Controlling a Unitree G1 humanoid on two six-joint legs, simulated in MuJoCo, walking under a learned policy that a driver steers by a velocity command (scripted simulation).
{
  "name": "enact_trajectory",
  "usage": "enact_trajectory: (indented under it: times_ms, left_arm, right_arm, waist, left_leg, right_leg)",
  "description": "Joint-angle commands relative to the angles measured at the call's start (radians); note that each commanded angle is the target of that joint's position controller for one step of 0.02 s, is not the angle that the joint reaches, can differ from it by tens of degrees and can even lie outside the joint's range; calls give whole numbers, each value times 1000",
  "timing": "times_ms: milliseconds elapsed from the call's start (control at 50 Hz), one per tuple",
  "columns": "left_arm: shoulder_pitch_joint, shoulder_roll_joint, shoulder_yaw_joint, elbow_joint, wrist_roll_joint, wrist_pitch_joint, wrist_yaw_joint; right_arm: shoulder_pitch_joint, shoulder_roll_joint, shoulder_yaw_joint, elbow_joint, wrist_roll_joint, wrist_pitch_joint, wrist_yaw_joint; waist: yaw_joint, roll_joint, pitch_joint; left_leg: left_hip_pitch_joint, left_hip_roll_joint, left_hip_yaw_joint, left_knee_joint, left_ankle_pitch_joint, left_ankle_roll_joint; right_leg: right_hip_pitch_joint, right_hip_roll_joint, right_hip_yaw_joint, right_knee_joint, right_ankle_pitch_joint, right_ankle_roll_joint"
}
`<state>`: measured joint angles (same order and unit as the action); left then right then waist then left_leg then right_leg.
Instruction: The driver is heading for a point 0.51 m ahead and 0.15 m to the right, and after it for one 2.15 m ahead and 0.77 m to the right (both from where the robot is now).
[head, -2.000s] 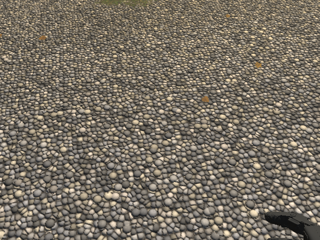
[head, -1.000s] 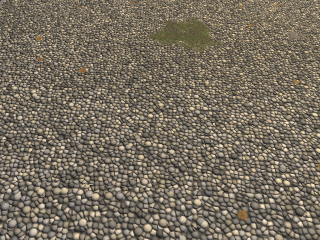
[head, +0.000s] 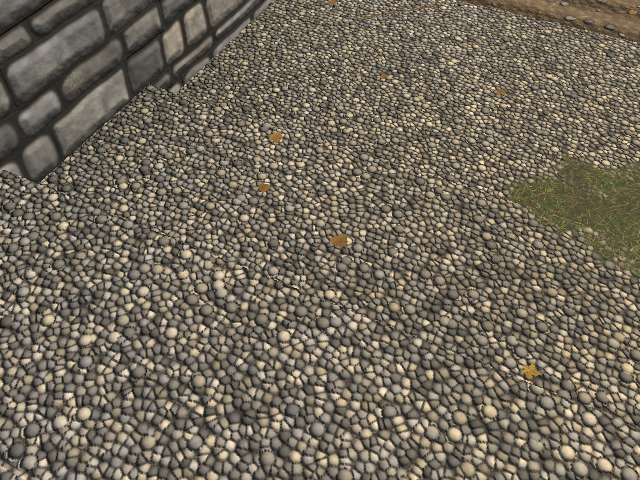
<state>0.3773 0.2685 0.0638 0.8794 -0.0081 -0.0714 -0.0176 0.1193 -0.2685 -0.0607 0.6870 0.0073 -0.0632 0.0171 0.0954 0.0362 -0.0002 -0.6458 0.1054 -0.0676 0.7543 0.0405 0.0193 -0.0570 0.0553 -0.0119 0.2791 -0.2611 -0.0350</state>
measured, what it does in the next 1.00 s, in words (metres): goes down, turning right: left foot, then right foot 0.14 m lower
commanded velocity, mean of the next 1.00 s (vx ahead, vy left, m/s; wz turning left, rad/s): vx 0.50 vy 0.00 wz -0.42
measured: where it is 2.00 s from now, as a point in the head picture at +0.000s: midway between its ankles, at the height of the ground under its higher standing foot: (494, 341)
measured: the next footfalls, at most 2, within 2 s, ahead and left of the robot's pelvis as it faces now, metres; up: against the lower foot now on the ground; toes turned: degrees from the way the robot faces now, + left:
left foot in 0.10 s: +0.17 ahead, +0.16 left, +0.00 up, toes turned +1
right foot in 0.60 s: +0.46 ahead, -0.13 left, -0.15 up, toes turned -15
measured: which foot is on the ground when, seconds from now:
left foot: up 0.00-0.08, down 0.10-0.60, up 0.62-0.98, down 1.00-1.00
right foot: down 0.00-0.12, up 0.14-0.58, down 0.60-1.00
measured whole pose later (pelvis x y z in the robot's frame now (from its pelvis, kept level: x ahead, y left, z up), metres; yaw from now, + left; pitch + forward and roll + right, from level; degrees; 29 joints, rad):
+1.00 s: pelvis +0.55 -0.06 -0.17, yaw -30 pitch +3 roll -1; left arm 0.34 0.26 0.07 0.77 -0.02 0.00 0.02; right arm 0.10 -0.26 -0.05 0.63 -0.01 -0.11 0.00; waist 0.06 0.01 -0.03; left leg -0.50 0.00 -0.08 0.54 -0.08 -0.01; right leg -0.19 0.16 0.22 0.60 -0.44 -0.06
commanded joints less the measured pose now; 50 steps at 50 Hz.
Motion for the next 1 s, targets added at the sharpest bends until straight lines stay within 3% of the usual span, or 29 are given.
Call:
enact_trajectory:
  times_ms: [20,60,100,120,140,160,180,240,260,300,340,380,500,540,560,600,620,640,660,680,700,720,740,760,820,860,940,980,1000]
  left_arm:
    - [-13,143,28,-66,-7,-4,2]
    - [-32,145,24,-84,-5,4,-5]
    - [-90,145,21,-108,-19,3,4]
    - [28,64,2,-122,-6,-9,5]
    - [96,49,-6,-107,-6,-27,4]
    - [-3,108,12,-149,-41,-29,10]
    - [-93,129,19,-182,-47,-14,19]
    - [-84,93,22,-181,-16,43,13]
    - [-73,69,19,-179,-10,51,7]
    - [-157,83,29,-200,-21,36,-5]
    - [-223,54,24,-222,2,21,-23]
    - [-257,24,18,-225,-2,20,-48]
    - [-437,13,3,-281,-14,49,-78]
    - [-399,24,6,-257,-27,43,-80]
    - [-324,38,16,-234,-12,35,-77]
    - [-13,120,68,-134,13,37,-53]
    - [43,228,77,-120,17,32,-49]
    - [120,249,74,-144,-12,32,-50]
    - [168,256,80,-136,-18,41,-39]
    - [151,268,80,-102,-8,47,-13]
    - [-49,166,44,-187,2,37,-11]
    - [-183,147,33,-220,18,24,-4]
    - [-233,127,28,-224,12,21,-3]
    - [-253,118,28,-228,11,20,0]
    - [-207,133,38,-201,-6,22,34]
    - [-139,135,43,-174,-11,37,44]
    - [-57,123,42,-159,-24,56,39]
    - [-72,108,37,-169,-16,61,39]
    - [-85,71,26,-184,-8,56,37]
  right_arm:
    - [-39,-72,-21,-69,4,-23,20]
    - [13,-88,-32,-62,9,-32,34]
    - [303,-147,-69,23,-2,-53,37]
    - [365,-256,-89,22,-3,-53,29]
    - [368,-204,-64,4,16,-45,32]
    - [391,-189,-65,40,29,-41,35]
    - [337,-152,-53,34,20,-43,39]
    - [151,-110,-42,32,-3,-60,37]
    - [152,-110,-41,41,-13,-67,29]
    - [149,-108,-42,52,-7,-88,-1]
    - [180,-103,-42,77,-5,-77,-40]
    - [232,-103,-42,97,-8,-66,-59]
    - [355,-78,-37,113,11,-39,-47]
    - [343,-89,-36,99,9,-17,-51]
    - [333,-107,-42,100,16,-11,-50]
    - [346,-156,-55,121,16,-23,-38]
    - [431,-71,-33,83,-19,-47,-24]
    - [426,-127,-13,29,-2,-74,-10]
    - [315,-136,-12,-36,34,-87,-7]
    - [248,-91,5,-63,68,-101,-15]
    - [185,-149,-12,-50,48,-94,-42]
    - [196,-156,-17,-41,24,-73,-57]
    - [220,-143,-22,-24,-13,-47,-67]
    - [228,-135,-26,-21,-29,-36,-66]
    - [117,-60,-4,-54,-35,-42,-51]
    - [63,-41,1,-60,-20,-43,-41]
    - [-31,-84,-20,-113,-9,-50,-22]
    - [57,-111,-38,-97,-10,-60,-20]
    - [150,-143,-51,-86,-15,-61,-25]
  waist:
    - [-37,-101,6]
    - [-85,-129,-10]
    - [-246,-87,-122]
    - [-199,172,-206]
    - [-168,279,-224]
    - [-192,212,-156]
    - [-180,93,-90]
    - [-80,-7,13]
    - [-76,-5,9]
    - [-85,39,41]
    - [-101,16,36]
    - [-121,10,18]
    - [-219,7,108]
    - [-205,-9,136]
    - [-164,-18,103]
    - [9,-102,-92]
    - [-27,-304,-179]
    - [18,-286,-433]
    - [55,-256,-464]
    - [13,-186,-429]
    - [-38,7,-261]
    - [-122,-20,-169]
    - [-162,3,-93]
    - [-178,-23,-58]
    - [-130,-79,-66]
    - [-89,-97,-93]
    - [-63,-106,-60]
    - [-122,-126,-61]
    - [-166,-91,-105]
  left_leg:
    - [24,-18,47,41,-48,20]
    - [191,-67,90,-36,-173,44]
    - [587,-82,97,-176,-62,91]
    - [820,171,-232,-249,-76,223]
    - [856,269,-429,-293,51,292]
    - [799,296,-472,-378,-120,300]
    - [712,275,-413,-396,-178,276]
    - [411,250,-228,-444,-218,238]
    - [382,229,-171,-462,-191,229]
    - [419,176,-54,-454,-215,156]
    - [325,99,105,-412,-252,115]
    - [281,96,167,-345,-300,91]
    - [504,177,133,-73,-361,55]
    - [564,218,105,24,-240,40]
    - [528,202,137,125,-109,34]
    - [286,75,248,643,-14,3]
    - [-217,-31,211,1113,-841,-47]
    - [-278,-32,9,1147,-815,-55]
    - [-377,-47,-37,1120,-771,-66]
    - [-508,-26,-67,1064,-601,-45]
    - [-451,4,-57,847,-414,-35]
    - [-328,22,-91,726,-349,-67]
    - [-208,36,-80,606,-363,-99]
    - [-125,51,-76,470,-378,-115]
    - [135,-8,7,99,-135,-115]
    - [210,-71,24,-27,-7,-110]
    - [217,-113,-4,-184,-103,-45]
    - [353,-96,-9,-253,-100,2]
    - [518,-15,-71,-249,-117,40]
  right_leg:
    - [-6,-275,141,32,405,-195]
    - [-60,-263,136,149,557,-175]
    - [-230,-180,103,527,616,-112]
    - [-500,-66,56,901,25,-38]
    - [-683,-21,133,1079,-349,-33]
    - [-819,-37,151,1107,-297,-37]
    - [-840,-86,137,1100,-240,-42]
    - [-689,-175,166,926,-74,-26]
    - [-660,-167,142,909,1,-25]
    - [-712,-160,173,733,237,-32]
    - [-577,-104,95,487,549,-27]
    - [-455,-66,52,387,748,-38]
    - [-628,-97,73,235,693,-52]
    - [-654,-139,89,140,596,-59]
    - [-521,-113,34,114,548,-73]
    - [68,-39,-50,95,700,-161]
    - [513,-197,153,440,1113,-265]
    - [664,-326,407,463,1012,-402]
    - [658,-385,591,278,631,-460]
    - [595,-426,760,142,95,-431]
    - [329,-404,737,57,14,-364]
    - [79,-408,739,74,207,-382]
    - [-107,-343,634,63,327,-362]
    - [-222,-298,547,62,370,-340]
    - [-407,-132,317,68,481,-256]
    - [-365,-112,311,89,417,-229]
    - [-223,-140,457,140,182,-191]
    - [-216,-117,470,214,117,-151]
    - [-295,-72,412,355,57,-114]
